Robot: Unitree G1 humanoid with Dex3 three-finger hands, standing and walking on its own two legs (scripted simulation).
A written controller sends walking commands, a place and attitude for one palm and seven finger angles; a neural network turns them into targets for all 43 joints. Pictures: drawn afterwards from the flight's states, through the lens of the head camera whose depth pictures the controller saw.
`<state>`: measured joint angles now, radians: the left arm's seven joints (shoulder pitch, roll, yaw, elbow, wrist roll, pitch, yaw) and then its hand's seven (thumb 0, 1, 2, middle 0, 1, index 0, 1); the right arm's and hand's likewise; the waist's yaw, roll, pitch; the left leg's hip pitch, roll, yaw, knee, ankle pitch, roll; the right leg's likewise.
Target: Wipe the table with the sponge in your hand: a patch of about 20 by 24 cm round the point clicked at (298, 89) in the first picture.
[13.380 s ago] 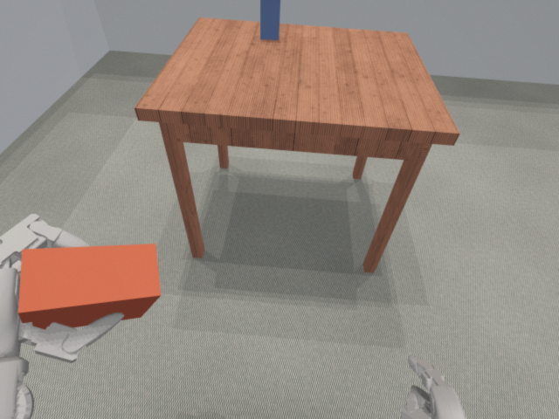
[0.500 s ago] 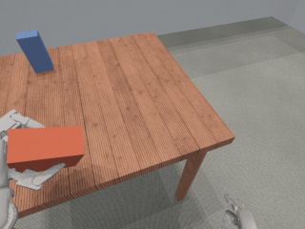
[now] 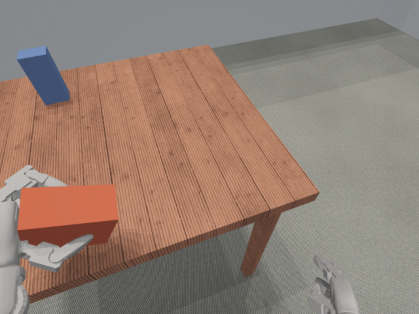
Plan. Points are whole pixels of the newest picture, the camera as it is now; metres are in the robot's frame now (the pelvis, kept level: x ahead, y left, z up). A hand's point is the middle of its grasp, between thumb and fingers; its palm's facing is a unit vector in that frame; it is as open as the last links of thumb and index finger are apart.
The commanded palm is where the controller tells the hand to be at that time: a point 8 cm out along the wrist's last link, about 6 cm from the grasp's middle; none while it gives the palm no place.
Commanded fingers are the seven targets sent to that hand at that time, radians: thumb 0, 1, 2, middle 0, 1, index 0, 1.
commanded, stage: come to a stop and stand still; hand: left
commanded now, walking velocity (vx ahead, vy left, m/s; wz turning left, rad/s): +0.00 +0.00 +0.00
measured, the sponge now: (83, 218) +0.23 +0.22 +0.12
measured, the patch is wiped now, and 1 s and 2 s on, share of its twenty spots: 0.00 0.00 0.00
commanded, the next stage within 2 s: look again from close up in 0.72 s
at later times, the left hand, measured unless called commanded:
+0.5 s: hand out of the picture +0.16 +0.32 +0.14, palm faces +0.41 -0.83 -0.38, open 10.0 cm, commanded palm +0.10 +0.33 +0.18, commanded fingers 0.00 0.10 1.30 -1.20 -1.60 -1.20 -1.60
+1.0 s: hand out of the picture +0.17 +0.31 +0.15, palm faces +0.41 -0.84 -0.36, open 10.0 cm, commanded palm +0.12 +0.34 +0.18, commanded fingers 0.00 0.10 1.30 -1.20 -1.60 -1.20 -1.60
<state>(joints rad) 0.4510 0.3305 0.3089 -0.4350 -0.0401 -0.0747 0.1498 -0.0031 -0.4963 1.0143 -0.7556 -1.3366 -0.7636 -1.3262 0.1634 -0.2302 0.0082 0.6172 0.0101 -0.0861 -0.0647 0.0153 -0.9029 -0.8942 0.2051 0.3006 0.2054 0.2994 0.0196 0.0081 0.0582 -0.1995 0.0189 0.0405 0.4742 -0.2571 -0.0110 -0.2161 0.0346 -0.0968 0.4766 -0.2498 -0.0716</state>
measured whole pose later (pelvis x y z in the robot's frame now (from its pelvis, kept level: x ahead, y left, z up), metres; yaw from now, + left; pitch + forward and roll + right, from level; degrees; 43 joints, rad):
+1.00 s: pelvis -0.04 +0.06 +0.00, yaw +1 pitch -3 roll -1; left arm 0.39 0.34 0.35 -0.44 0.01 -0.23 0.09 0.00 -0.50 1.02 -0.76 -1.33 -0.77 -1.32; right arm 0.23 -0.20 0.03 0.59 0.00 -0.18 -0.01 0.01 -0.90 -0.89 0.21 0.30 0.21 0.30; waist 0.05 -0.05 0.07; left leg -0.22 -0.03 0.06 0.47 -0.20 0.07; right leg -0.21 0.03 0.02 0.42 -0.16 0.00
